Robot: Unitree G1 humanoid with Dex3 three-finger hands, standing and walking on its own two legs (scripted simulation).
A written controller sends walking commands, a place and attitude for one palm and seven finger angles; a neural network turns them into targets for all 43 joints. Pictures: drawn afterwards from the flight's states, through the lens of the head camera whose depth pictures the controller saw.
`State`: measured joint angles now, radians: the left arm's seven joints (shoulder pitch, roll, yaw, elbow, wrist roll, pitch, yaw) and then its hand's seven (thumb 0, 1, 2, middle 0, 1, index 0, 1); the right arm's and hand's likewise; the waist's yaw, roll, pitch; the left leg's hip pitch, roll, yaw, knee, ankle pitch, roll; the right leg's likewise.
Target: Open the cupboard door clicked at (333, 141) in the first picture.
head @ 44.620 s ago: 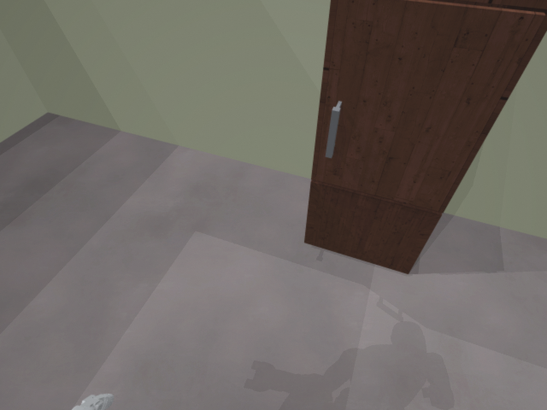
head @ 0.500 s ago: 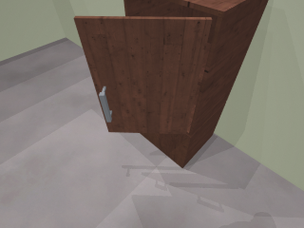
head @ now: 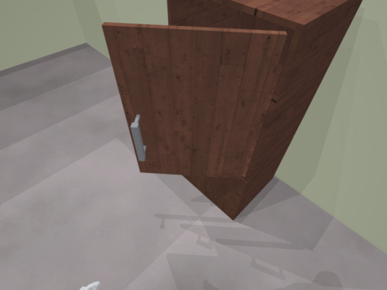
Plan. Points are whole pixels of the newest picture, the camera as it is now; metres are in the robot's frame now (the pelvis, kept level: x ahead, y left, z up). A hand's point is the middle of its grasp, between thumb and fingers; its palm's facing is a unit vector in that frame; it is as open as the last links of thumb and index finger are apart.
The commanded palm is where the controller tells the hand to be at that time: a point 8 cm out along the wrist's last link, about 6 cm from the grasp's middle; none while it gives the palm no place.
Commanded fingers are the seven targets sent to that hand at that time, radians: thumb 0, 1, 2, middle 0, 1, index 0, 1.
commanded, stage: raise the hand with hooked fingers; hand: left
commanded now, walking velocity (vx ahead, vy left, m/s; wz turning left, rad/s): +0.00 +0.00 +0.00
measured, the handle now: (140, 138) +0.57 +0.22 -0.10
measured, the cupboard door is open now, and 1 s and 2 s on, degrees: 42 42 42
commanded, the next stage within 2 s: none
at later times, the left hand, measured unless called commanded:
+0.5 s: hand (103, 287) +0.14 +0.19 -0.07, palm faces +0.06 -0.99 -0.09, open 9.6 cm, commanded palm +0.13 +0.25 -0.07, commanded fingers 0.00 0.20 0.60 -0.25 -0.75 -0.25 -0.75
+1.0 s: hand (95, 264) +0.19 +0.23 -0.09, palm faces -0.05 -1.00 -0.03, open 12.5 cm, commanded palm +0.17 +0.29 -0.07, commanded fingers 0.00 -0.38 0.35 -0.29 -1.12 -0.29 -1.12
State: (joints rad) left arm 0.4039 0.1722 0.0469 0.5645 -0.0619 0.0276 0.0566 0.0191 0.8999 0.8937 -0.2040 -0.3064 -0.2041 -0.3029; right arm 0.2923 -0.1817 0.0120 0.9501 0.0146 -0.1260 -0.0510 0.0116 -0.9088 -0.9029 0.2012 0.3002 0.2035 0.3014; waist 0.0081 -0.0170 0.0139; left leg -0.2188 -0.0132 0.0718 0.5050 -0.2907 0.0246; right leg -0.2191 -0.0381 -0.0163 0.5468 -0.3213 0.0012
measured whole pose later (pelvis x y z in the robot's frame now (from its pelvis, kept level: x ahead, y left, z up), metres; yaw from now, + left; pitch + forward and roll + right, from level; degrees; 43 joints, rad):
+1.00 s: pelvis -0.06 +0.00 -0.12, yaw +0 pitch +19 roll -3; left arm 0.19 0.32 0.33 0.24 -0.36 -0.43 -0.50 0.00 -0.16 0.44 -0.28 -0.98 -0.28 -0.98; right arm 0.25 -0.28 -0.02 0.57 0.04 -0.24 -0.08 0.02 -0.90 -0.90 0.20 0.30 0.20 0.30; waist -0.02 0.01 -0.14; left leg -1.11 0.04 0.00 1.31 -0.54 0.02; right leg -1.04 -0.01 -0.08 1.27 -0.55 -0.01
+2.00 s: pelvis -0.05 -0.02 -0.12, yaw +0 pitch +21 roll -3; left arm 0.03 0.39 0.44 0.38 -0.39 -0.39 -0.56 -0.01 -0.50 0.30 -0.30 -1.20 -0.30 -1.20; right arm 0.25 -0.28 0.02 0.53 0.04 -0.19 -0.06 0.01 -0.90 -0.90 0.20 0.30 0.21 0.30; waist -0.02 0.02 -0.17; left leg -1.13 0.06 -0.02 1.31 -0.55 0.00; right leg -1.07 0.01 -0.09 1.27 -0.57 -0.03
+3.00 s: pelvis -0.06 -0.01 -0.13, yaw -1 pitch +25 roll -3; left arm -0.58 0.55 0.52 0.92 -0.23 -0.44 -0.53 -0.01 -0.50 0.30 -0.30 -1.20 -0.30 -1.20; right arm 0.28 -0.30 0.03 0.61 0.02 -0.06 -0.05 0.01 -0.90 -0.90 0.20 0.30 0.21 0.30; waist -0.09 0.02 -0.16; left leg -1.26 0.07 -0.01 1.38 -0.56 0.01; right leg -1.21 0.02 -0.07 1.33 -0.56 -0.02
